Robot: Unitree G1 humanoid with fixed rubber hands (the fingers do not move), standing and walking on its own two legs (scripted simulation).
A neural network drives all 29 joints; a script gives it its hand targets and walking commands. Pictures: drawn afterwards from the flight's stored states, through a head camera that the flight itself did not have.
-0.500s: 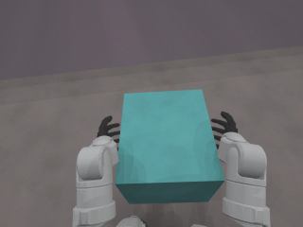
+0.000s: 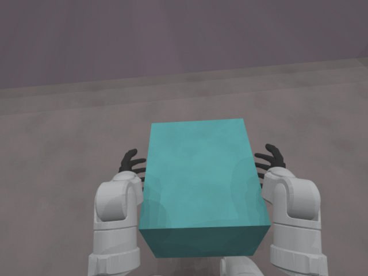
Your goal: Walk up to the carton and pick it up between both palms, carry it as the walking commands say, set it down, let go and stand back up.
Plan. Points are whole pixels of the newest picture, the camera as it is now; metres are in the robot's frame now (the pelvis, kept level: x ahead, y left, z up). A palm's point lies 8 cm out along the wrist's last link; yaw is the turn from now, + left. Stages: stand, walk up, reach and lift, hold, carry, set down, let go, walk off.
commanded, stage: carry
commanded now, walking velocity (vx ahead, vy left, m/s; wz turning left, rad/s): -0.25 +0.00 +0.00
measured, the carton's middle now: (200, 186) +0.31 +0.00 -0.01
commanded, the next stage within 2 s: none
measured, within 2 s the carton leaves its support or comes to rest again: neither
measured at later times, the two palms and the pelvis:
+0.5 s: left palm out of the picture +0.05 +0.14 +0.07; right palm out of the picture +0.05 -0.16 +0.08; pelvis -0.24 +0.00 -0.01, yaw +2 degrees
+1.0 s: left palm out of the picture -0.18 +0.12 +0.07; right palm out of the picture -0.18 -0.18 +0.08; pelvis -0.47 -0.02 +0.00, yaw +2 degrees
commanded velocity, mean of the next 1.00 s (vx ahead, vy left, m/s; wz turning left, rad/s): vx -0.25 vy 0.00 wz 0.00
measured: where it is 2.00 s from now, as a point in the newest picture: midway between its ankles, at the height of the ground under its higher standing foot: outside the picture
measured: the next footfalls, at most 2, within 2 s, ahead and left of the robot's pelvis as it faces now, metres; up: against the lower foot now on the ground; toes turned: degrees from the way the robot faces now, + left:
right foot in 0.14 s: +0.00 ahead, -0.11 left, +0.00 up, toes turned -6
left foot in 0.46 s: -0.20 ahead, +0.13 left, +0.00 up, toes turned +6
